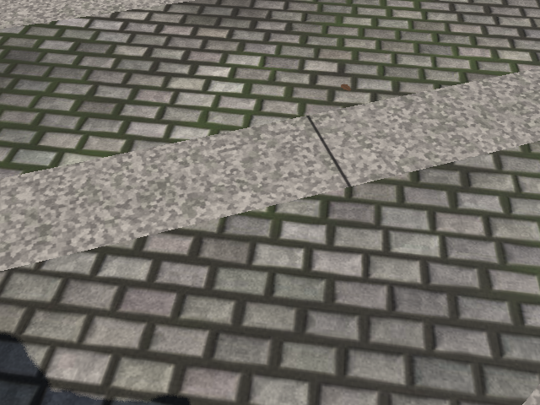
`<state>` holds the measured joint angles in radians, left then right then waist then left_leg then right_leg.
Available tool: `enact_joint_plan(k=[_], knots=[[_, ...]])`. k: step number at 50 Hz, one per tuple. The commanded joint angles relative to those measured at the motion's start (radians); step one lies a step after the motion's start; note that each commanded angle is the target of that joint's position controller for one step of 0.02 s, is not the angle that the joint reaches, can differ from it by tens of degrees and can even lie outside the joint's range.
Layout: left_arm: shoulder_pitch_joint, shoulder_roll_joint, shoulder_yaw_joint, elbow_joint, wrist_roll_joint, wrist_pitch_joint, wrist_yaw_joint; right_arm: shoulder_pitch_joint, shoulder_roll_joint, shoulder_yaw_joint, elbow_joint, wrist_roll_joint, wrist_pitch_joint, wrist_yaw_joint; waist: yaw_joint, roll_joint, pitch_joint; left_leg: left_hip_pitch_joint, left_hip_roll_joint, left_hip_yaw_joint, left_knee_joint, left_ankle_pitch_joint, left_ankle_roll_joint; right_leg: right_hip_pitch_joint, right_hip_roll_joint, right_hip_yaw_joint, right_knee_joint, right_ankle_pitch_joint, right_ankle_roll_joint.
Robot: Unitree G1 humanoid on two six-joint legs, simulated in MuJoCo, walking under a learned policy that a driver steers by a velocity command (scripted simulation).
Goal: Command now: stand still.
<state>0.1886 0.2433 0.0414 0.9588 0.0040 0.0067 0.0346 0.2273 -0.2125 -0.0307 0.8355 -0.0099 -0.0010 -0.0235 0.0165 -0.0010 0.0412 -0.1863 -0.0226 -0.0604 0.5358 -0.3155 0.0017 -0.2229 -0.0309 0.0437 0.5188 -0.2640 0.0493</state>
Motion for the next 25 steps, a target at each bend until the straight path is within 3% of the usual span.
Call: enact_joint_plan(k=[1, 12, 14, 16, 17, 18, 19, 20, 22, 23, 24, 25], knots=[[0.001, 0.105, 0.021, -0.014, -0.001, -0.009, 0.007, 0.010, -0.107, -0.025, -0.024, 0.001, -0.013, -0.004, -0.002, 0.012, -0.023, -0.049, 0.043, -0.038, -0.119, 0.179, 0.019, 0.043, -0.004, 0.000, -0.064, 0.149, -0.012], [0.033, 0.090, 0.017, 0.070, -0.003, -0.005, 0.016, 0.033, -0.102, -0.018, 0.076, 0.006, -0.012, -0.010, -0.002, 0.009, -0.004, -0.046, 0.031, -0.019, -0.137, 0.168, 0.015, 0.042, 0.002, -0.008, -0.082, 0.143, -0.016], [0.056, 0.076, 0.015, 0.090, -0.010, -0.002, 0.018, 0.058, -0.113, -0.023, 0.100, 0.012, -0.006, -0.015, -0.008, 0.033, -0.009, -0.051, 0.020, -0.023, -0.164, -0.128, 0.036, 0.021, 0.047, -0.057, -0.043, -0.086, -0.026], [0.030, 0.074, 0.015, 0.075, -0.015, -0.012, 0.017, 0.076, -0.159, -0.035, 0.100, 0.022, -0.006, -0.018, -0.027, 0.096, 0.063, -0.101, 0.087, -0.133, -0.238, -0.456, 0.098, -0.099, 0.076, -0.089, 0.054, -0.285, -0.046], [0.008, 0.058, 0.011, 0.060, -0.017, -0.028, 0.012, 0.106, -0.184, -0.043, 0.106, 0.028, -0.014, -0.016, -0.042, 0.151, 0.090, -0.092, 0.162, -0.241, -0.298, -0.543, 0.142, -0.160, 0.077, -0.104, 0.134, -0.259, -0.051], [0.003, 0.035, 0.005, 0.051, -0.020, -0.046, 0.002, 0.118, -0.208, -0.052, 0.112, 0.034, -0.024, -0.014, -0.045, 0.204, 0.107, -0.100, 0.243, -0.359, -0.349, -0.571, 0.191, -0.183, 0.059, -0.094, 0.222, -0.198, -0.060], [0.006, 0.037, 0.006, 0.048, -0.026, -0.063, -0.008, 0.107, -0.208, -0.054, 0.110, 0.037, -0.033, -0.013, -0.037, 0.207, 0.130, -0.125, 0.287, -0.419, -0.374, -0.547, 0.222, -0.194, 0.028, -0.064, 0.259, -0.180, -0.080], [0.022, 0.037, 0.006, 0.050, -0.033, -0.077, -0.018, 0.072, -0.196, -0.051, 0.101, 0.038, -0.040, -0.011, -0.014, 0.200, 0.143, -0.136, 0.293, -0.413, -0.366, -0.493, 0.222, -0.180, 0.011, -0.055, 0.231, -0.196, -0.101], [0.153, 0.030, 0.010, 0.100, -0.036, -0.097, -0.030, -0.031, -0.171, -0.042, 0.072, 0.048, -0.041, -0.004, 0.069, 0.150, 0.119, -0.232, 0.203, -0.258, -0.276, -0.350, 0.157, 0.065, 0.029, -0.081, -0.021, -0.114, -0.132], [0.240, 0.054, 0.021, 0.140, -0.026, -0.099, -0.032, -0.058, -0.142, -0.035, 0.058, 0.043, -0.044, -0.003, 0.095, 0.074, 0.086, -0.290, 0.126, -0.154, -0.134, -0.219, 0.114, 0.199, 0.019, -0.028, -0.079, -0.046, -0.124], [0.360, 0.134, 0.042, 0.163, -0.021, -0.100, -0.030, -0.070, -0.070, -0.015, 0.041, 0.032, -0.054, 0.000, 0.121, -0.158, 0.023, -0.405, 0.010, 0.021, 0.195, -0.122, 0.043, 0.329, -0.161, 0.268, -0.231, -0.184, -0.180], [0.439, 0.233, 0.057, 0.173, -0.011, -0.110, -0.047, -0.084, -0.077, -0.021, 0.000, 0.045, -0.072, -0.006, 0.127, -0.331, 0.017, -0.566, -0.053, 0.032, 0.422, -0.258, 0.027, 0.368, -0.348, 0.668, -0.377, -0.299, -0.313]])
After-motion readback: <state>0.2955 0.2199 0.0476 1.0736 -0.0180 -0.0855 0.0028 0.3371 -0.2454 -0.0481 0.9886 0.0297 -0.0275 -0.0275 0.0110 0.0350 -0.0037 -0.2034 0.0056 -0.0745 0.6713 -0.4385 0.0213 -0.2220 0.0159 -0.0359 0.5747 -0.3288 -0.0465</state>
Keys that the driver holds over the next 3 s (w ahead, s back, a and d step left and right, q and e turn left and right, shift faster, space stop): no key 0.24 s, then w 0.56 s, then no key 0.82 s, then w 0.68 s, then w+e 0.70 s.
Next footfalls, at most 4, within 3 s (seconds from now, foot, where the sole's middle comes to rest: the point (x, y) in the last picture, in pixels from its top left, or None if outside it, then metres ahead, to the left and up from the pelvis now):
0.92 left None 0.42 0.10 -0.77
1.28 right None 0.43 -0.13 -0.77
1.92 right None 0.50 -0.14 -0.77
2.40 left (256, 278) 0.88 0.08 -0.77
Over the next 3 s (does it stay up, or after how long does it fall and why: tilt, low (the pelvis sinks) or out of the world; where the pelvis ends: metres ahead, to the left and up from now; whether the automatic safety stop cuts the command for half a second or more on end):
stays up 1.01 -0.10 -0.02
